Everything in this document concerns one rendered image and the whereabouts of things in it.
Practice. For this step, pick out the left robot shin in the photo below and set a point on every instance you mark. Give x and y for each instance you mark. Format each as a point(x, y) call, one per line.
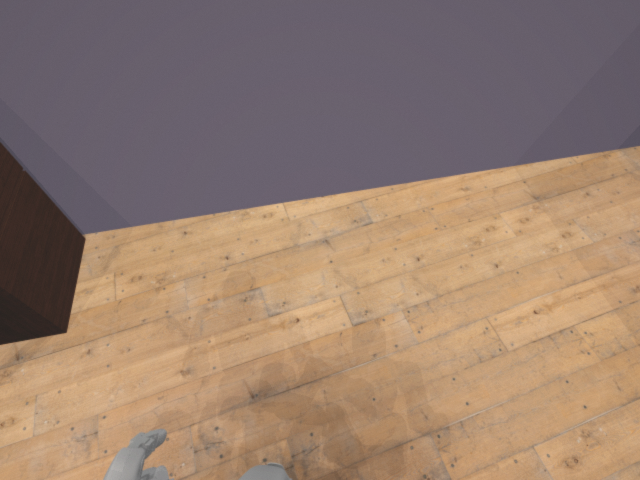
point(276, 464)

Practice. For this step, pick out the cupboard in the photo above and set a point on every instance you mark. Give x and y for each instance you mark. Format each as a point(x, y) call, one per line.
point(40, 257)

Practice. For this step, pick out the robot left hand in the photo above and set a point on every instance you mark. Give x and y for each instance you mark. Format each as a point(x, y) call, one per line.
point(128, 462)

